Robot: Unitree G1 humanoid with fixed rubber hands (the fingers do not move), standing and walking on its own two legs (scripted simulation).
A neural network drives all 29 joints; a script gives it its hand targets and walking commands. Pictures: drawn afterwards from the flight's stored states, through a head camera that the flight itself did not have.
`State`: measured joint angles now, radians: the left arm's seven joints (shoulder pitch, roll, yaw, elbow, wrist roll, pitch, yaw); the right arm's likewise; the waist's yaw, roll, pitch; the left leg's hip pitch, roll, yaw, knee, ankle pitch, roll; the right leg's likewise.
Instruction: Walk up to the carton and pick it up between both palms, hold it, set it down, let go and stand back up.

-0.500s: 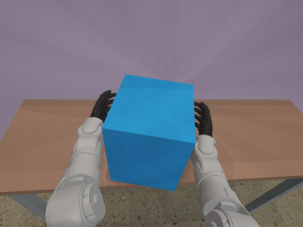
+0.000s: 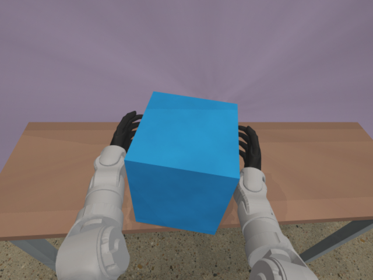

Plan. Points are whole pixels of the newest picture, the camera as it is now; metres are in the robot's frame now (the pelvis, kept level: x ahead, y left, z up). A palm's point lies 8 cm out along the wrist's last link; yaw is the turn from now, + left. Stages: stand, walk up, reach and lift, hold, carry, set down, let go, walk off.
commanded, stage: set down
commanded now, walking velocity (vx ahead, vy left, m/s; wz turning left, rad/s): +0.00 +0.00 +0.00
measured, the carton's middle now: (184, 164) +0.39 +0.01 +0.02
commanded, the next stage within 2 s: none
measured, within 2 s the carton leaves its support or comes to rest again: rests again in 0.58 s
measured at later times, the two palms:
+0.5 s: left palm (120, 150) +0.41 +0.16 +0.05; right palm (248, 167) +0.36 -0.13 +0.06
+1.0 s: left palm (105, 150) +0.40 +0.19 +0.06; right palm (245, 168) +0.35 -0.12 +0.06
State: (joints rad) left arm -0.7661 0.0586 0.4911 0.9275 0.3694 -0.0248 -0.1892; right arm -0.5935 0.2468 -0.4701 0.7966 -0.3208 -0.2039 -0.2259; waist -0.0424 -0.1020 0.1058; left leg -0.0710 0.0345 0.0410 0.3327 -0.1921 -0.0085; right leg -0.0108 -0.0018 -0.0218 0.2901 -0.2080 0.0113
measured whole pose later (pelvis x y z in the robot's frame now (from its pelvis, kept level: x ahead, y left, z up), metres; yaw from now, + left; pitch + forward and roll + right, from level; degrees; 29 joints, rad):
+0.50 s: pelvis +0.00 +0.00 +0.00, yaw +0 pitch -1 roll -1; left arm -0.78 0.06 0.50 1.02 0.38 -0.10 -0.10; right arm -0.60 0.17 -0.41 0.92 -0.29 -0.30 -0.22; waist -0.04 -0.10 0.08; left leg -0.14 0.03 0.04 0.35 -0.19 -0.01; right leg -0.07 0.00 -0.02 0.29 -0.20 0.01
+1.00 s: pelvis -0.02 +0.04 -0.01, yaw -1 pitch +5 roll -3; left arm -0.85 0.14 0.19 1.26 0.10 -0.19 0.03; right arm -0.70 -0.03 -0.12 1.21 0.11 -0.31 -0.23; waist -0.04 -0.06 -0.08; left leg -0.36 0.04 0.04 0.51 -0.24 0.02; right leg -0.23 0.00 -0.02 0.32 -0.17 0.04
